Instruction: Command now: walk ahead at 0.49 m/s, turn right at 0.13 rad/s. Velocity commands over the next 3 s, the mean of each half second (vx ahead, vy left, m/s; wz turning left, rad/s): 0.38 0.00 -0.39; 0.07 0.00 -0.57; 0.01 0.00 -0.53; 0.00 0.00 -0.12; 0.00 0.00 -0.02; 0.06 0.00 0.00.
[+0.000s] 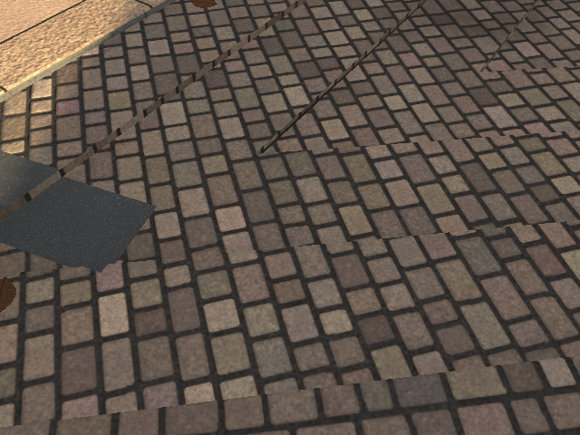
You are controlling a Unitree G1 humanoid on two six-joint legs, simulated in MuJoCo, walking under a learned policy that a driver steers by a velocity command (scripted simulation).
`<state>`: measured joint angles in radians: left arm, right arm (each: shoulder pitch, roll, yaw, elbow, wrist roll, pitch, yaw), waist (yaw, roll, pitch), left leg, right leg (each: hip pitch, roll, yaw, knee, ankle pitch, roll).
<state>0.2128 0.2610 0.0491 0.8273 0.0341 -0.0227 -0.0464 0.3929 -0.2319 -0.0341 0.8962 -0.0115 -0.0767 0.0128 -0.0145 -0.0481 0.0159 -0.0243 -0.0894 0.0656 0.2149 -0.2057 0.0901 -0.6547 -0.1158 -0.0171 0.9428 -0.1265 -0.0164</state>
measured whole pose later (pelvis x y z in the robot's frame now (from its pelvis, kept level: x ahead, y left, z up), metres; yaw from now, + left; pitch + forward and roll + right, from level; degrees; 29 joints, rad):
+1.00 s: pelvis +0.35 -0.02 +0.00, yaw -33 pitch +0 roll -1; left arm 0.20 0.35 0.09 0.74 0.01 0.08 -0.02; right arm 0.20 -0.26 -0.01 0.69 -0.02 0.01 -0.04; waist 0.01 -0.05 0.08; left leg -0.25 0.01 0.05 0.43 -0.18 0.04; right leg -0.46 0.08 0.07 1.15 -0.44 0.05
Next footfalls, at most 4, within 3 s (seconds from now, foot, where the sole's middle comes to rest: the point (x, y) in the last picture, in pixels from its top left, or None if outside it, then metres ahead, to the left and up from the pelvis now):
0.24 right None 0.31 -0.11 -0.78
0.78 left None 0.46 0.02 -0.78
1.26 right None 0.29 -0.12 -0.78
1.76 left None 0.42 0.01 -0.78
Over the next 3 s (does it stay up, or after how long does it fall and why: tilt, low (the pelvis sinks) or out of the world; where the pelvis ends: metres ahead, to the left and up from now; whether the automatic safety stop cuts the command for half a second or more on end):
stays up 0.36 -0.04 0.00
